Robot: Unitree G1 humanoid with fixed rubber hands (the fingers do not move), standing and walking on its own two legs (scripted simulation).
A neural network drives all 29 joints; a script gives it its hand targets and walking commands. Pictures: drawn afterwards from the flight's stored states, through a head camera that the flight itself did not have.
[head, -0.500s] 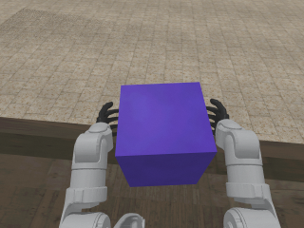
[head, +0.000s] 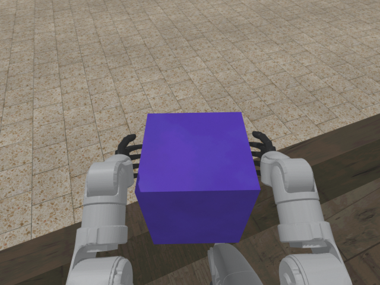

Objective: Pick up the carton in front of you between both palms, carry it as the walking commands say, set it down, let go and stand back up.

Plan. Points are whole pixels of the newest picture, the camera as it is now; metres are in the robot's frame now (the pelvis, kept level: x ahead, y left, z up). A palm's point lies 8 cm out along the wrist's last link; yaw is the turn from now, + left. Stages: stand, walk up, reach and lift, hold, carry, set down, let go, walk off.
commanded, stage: carry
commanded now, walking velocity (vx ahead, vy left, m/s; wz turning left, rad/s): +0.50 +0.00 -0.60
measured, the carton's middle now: (195, 181) +0.34 -0.03 -0.01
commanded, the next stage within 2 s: none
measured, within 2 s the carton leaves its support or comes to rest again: neither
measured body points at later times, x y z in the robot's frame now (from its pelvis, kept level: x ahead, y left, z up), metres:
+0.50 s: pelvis +0.42 +0.02 -0.21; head +0.43 +0.02 +0.24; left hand +0.80 +0.13 -0.11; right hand +0.75 -0.18 -0.11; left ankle +0.51 +0.08 -0.93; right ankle +0.26 -0.03 -0.78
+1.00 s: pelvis +0.82 -0.02 -0.39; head +0.83 -0.02 +0.06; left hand +1.14 +0.20 -0.30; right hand +1.21 -0.10 -0.29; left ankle +0.71 +0.09 -0.95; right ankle +0.86 -0.09 -1.09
